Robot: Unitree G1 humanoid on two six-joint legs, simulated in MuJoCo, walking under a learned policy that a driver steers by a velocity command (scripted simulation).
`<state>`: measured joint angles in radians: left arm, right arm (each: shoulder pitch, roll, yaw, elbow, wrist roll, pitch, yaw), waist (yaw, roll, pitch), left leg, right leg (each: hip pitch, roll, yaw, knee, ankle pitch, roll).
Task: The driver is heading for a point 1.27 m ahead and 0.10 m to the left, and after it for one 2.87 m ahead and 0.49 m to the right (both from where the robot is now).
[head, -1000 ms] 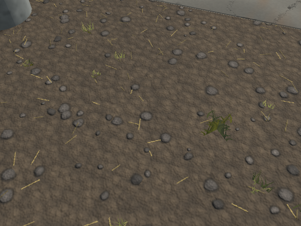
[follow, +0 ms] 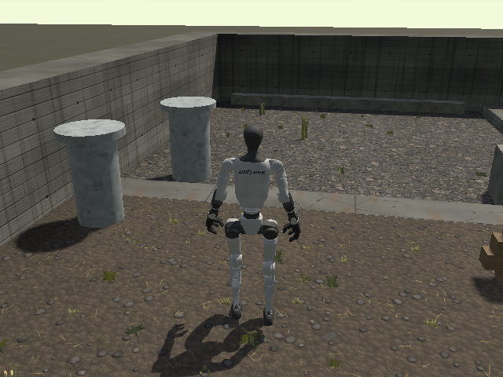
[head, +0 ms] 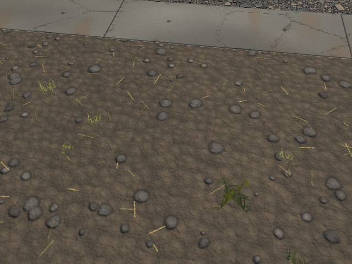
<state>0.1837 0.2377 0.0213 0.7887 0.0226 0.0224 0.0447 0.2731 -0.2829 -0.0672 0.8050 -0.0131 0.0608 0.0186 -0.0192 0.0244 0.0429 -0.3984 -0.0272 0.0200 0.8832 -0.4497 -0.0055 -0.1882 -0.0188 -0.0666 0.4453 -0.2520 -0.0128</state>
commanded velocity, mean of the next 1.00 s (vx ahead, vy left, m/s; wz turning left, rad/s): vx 0.25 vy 0.00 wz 0.12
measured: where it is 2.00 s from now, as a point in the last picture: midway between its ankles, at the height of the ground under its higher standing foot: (175, 198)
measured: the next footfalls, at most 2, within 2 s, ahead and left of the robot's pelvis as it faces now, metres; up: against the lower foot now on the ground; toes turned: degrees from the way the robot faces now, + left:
left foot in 0.12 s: +0.01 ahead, +0.10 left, +0.00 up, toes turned +6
right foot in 0.64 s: +0.13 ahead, -0.06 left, +0.00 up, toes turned +16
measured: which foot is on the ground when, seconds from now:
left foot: up 0.00-0.10, down 0.12-0.64, up 0.66-1.00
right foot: down 0.00-0.12, up 0.14-0.62, down 0.64-1.00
